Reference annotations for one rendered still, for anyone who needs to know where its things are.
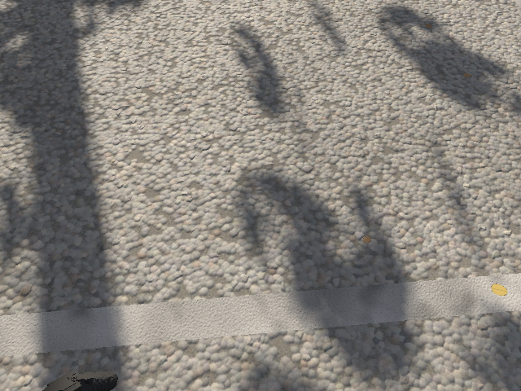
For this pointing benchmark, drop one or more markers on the left robot hand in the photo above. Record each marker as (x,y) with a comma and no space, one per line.
(89,381)

